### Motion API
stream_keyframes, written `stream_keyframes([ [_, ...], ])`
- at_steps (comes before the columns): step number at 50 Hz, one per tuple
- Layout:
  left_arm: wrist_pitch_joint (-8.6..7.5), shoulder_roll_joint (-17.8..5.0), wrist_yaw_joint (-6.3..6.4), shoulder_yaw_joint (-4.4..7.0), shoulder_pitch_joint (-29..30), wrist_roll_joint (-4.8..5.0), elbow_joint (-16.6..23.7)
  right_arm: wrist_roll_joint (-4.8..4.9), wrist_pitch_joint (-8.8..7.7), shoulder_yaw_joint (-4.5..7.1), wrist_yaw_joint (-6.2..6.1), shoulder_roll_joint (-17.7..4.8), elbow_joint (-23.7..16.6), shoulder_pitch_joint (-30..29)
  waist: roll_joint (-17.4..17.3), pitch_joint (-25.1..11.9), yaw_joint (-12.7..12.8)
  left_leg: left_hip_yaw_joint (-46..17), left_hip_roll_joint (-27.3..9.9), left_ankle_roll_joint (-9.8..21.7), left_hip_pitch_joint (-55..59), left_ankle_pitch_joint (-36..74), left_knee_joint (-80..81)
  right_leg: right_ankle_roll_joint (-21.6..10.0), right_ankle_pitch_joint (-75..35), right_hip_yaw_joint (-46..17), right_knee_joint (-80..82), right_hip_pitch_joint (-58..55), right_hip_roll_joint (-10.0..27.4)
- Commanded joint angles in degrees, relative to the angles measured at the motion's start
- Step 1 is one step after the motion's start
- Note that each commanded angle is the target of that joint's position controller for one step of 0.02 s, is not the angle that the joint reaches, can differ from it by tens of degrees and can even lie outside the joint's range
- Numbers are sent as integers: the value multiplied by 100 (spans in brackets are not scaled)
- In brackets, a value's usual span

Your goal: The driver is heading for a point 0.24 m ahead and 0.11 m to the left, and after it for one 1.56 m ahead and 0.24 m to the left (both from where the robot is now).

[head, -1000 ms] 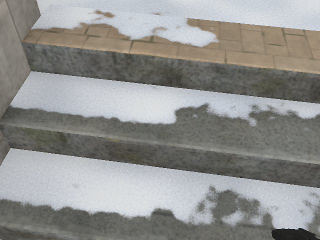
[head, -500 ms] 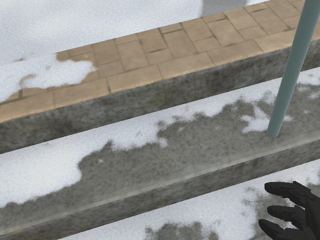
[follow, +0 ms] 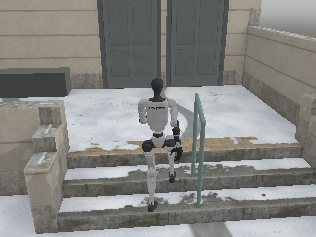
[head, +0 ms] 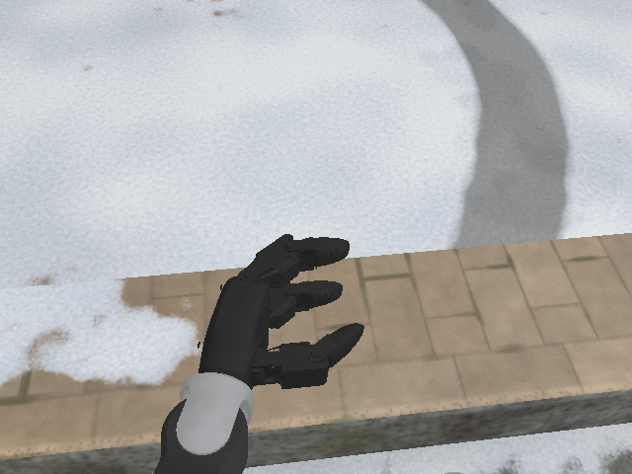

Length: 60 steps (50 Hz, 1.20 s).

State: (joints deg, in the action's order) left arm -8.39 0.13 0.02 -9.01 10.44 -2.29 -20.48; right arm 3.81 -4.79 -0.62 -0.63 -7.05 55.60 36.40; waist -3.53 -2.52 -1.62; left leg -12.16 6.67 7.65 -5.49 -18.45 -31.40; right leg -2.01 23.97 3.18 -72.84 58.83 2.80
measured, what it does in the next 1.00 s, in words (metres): climbs: left foot, then right foot 0.16 m higher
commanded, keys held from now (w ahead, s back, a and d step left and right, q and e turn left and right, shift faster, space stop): w+q+shift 0.34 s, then w+e+shift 0.66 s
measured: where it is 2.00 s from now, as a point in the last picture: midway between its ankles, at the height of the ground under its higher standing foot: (279, 30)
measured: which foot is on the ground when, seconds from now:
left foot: down 0.00-0.02, up 0.04-0.36, down 0.38-0.70, up 0.72-1.00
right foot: down 0.00-0.36, up 0.38-0.68, down 0.70-1.00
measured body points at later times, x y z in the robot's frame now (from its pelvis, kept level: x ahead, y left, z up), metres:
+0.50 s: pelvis +0.38 +0.11 +0.13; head +0.37 +0.12 +0.58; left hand +0.46 +0.39 +0.04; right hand +0.52 -0.11 +0.01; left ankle +0.28 +0.16 -0.59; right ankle +0.36 -0.06 -0.29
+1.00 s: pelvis +0.83 +0.24 +0.31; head +0.85 +0.23 +0.75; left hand +0.76 +0.46 +0.18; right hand +1.17 +0.12 +0.36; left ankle +1.01 +0.42 -0.36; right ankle +0.68 +0.13 -0.43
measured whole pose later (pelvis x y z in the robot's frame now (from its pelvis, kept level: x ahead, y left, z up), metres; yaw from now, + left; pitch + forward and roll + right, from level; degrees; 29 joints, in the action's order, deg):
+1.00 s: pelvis +0.83 +0.24 +0.31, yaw +1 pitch +4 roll +2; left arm -4.1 -8.7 0.7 -0.3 -34.1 3.2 -48.3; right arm -0.6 -9.6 -5.2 -0.4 -7.2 20.3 -8.6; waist 0.2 -2.9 4.2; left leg -4.6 -1.2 -1.8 -46.4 -2.9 -48.8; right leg -7.3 23.4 -19.2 -22.7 0.4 -7.0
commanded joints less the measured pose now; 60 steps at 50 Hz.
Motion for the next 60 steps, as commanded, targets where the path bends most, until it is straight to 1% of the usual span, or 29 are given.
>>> stream_keyframes([
  [1,68,-2651,439,1284,-4238,161,-894,-128,-529,371,8,-1715,-1566,-1954,1558,-3525,2254,-520,-307,-503,-4139,5782,-3978,-1242,1343,-4077,2596,-8493,1663],
  [2,42,-2986,513,1365,-4355,175,-1055,-265,-485,367,87,-1521,-1751,-2170,2668,-3689,2114,-112,51,-602,-3910,1450,-5504,-1690,372,-6233,4124,-8046,2339],
  [4,103,-1931,490,1174,-3208,307,-1396,-277,-85,286,240,-810,-2204,-2657,771,-1094,1216,339,-351,-387,-5014,788,-7182,-1503,2244,-5076,4405,-5785,1892],
  [5,115,-1311,453,1017,-2848,254,-1647,-482,142,88,352,-206,-2487,-2672,381,-351,655,441,-498,-159,-4990,641,-7551,-1310,2266,-4431,4412,-4575,1896],
  [7,196,-324,276,798,-2396,210,-2122,-337,469,-2,429,80,-2559,-2345,491,645,-150,464,-927,6,-4711,-283,-7423,-654,1625,-2654,4509,-3181,1638],
  [10,250,-794,145,992,-2644,208,-2512,-115,584,-93,328,40,-2797,-2601,485,1099,-230,554,-1251,-63,-5442,-209,-7068,-206,622,-1254,5252,-3231,1621],
  [11,222,-1416,201,1122,-2271,238,-2314,-131,566,-132,357,-202,-2995,-2537,656,959,-468,497,-1451,-222,-4773,273,-5561,-220,375,-642,5641,-2978,1454],
  [16,202,-2858,207,1357,-1440,228,-1983,-393,575,514,228,-1738,-2477,-1271,511,-486,-1197,2337,-503,-71,-469,433,-3433,-189,-5765,1059,4495,-3791,691],
  [18,239,-2730,105,1278,-1418,236,-1703,-351,461,804,176,-2063,-1825,83,-163,-738,-1801,2292,-271,470,1880,2470,-55,57,-5902,1052,987,-3274,311],
  [19,164,-2170,29,1070,-1136,243,-1650,-526,426,665,165,-1752,-1506,30,-1027,236,-1633,1426,-915,739,1964,3493,1900,92,-989,842,-1560,-2098,-210],
  [20,72,-1179,14,837,-1400,246,-1451,-790,347,369,268,-1475,-1453,-871,-1694,813,-409,460,-1401,452,1561,6393,137,-189,624,154,-4220,-539,-134],
  [21,-126,-1101,-121,770,-2370,522,-1490,-806,325,323,304,-1344,-1722,-513,-1065,-444,-279,-431,-2268,997,2442,7433,-972,-379,202,-1367,-5200,354,-744],
  [23,-157,-1257,-220,678,-1767,573,-1164,-557,396,580,314,-1709,-1164,176,-79,-735,-548,-1990,-3059,1287,2602,2002,915,-194,268,-1185,-5729,1952,-674],
  [27,363,-470,-338,241,-1037,549,-411,-433,124,-71,171,-312,-668,-1348,318,1320,692,86,-2915,181,-601,278,2070,-219,910,-1201,-6040,2920,-1],
  [30,541,-1172,-311,294,-1135,428,-129,-532,-68,-121,-88,-841,-751,-2550,632,864,1461,2478,-1732,-108,-4020,2596,3569,-125,-1079,334,-2372,-1835,27],
  [33,449,-2088,-155,892,-2638,312,-677,-253,-282,460,-132,-3059,-779,-1505,-500,-1886,1964,2066,-2002,225,-961,11175,1170,-180,-73,1115,-706,-5197,-1074],
  [35,621,-2830,-261,1254,-3675,390,-1200,-545,77,607,-189,-2960,-993,-1954,-675,-1520,2358,1606,-1797,44,307,10485,-2494,-725,278,-387,2169,-5223,-1140],
  [36,642,-3040,-389,1194,-3874,283,-1826,-767,-153,286,-47,-1442,-1461,-2407,1885,-594,1401,1116,-478,-121,-1277,1903,-5190,-1140,-552,-2660,2950,-5205,-723],
  [37,638,-2212,-281,930,-3178,64,-1654,-672,-434,113,314,-513,-2153,-1974,3553,-924,314,35,253,-94,-3248,465,-7532,-1962,837,-6316,5309,-5421,105],
  [38,572,-1471,-306,841,-3578,113,-1983,-547,-545,77,443,-370,-2476,-2434,2536,-157,350,-27,200,92,-4039,37,-8587,-1796,985,-6423,5768,-5105,195],
  [40,468,-1004,-328,828,-4161,423,-2502,-621,-506,-293,428,324,-3049,-3252,683,1082,94,453,-9,49,-5555,-1102,-9205,-1491,-346,-4290,4940,-4440,-231],
  [43,338,-1111,-231,887,-3064,359,-2125,-492,-357,-279,332,-255,-2935,-2744,-134,892,-647,697,-620,-188,-4912,-339,-6755,-1338,-199,-3197,5437,-3529,-681],
  [47,291,-1682,121,1074,-3072,585,-2087,-706,-490,-237,-8,-625,-3452,-4096,-128,698,-193,1524,-758,-864,-1715,1659,-2300,-1154,-1491,-2309,6302,-1857,-941],
  [51,293,-2535,213,1374,-3128,526,-2093,73,-301,391,-229,-1481,-3328,-3169,1068,-637,-745,1165,-125,-1345,766,1684,-2,-613,-3742,-2712,4696,-3684,-874],
  [53,350,-2159,117,1320,-2537,165,-1670,183,-200,685,-287,-1894,-2637,-791,980,-1807,-1523,565,-1157,-963,2732,910,-532,-185,-3763,-2515,1617,-3506,-782],
  [54,305,-951,51,1011,-2839,-108,-1403,-160,-206,611,-201,-1979,-2312,-195,-1125,-1886,-1082,-579,-1951,-832,3689,921,-623,-309,945,-2192,-327,-2318,-1023],
  [55,251,-851,37,919,-3996,495,-1190,-621,-262,607,-98,-2198,-2454,-675,-3295,-1935,-313,-4244,-3178,269,3824,-8,1212,-232,900,-1717,-1830,-716,-985],
  [58,447,-1483,91,1027,-2348,456,-1078,-372,-226,527,-9,-1125,-2111,-1472,-49,49,-453,-3178,-2702,637,1302,-1724,1863,-232,-316,-985,-2403,-229,33],
  [60,575,-1340,-50,1044,-2049,494,-815,-428,-262,373,74,-743,-1699,-1893,301,678,50,-1431,-2209,217,-92,-182,1769,-270,-454,-1111,-1847,-765,368],
])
